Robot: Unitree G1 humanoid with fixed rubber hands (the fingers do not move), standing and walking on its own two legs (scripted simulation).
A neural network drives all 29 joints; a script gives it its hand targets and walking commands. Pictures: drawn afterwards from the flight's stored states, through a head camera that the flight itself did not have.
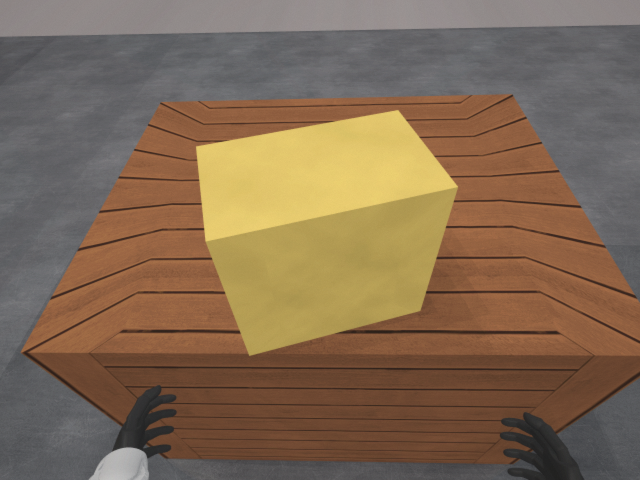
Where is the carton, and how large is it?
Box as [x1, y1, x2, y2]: [196, 110, 457, 355]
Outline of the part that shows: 397,110 196,146 205,240 249,355 414,312 420,309 457,186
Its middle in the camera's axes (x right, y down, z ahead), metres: +0.00 +0.00 +0.57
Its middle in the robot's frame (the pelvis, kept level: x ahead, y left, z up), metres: +0.44 +0.03 +0.04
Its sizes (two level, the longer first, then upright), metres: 0.283 0.173 0.266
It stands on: a pedestal, 0.69 m high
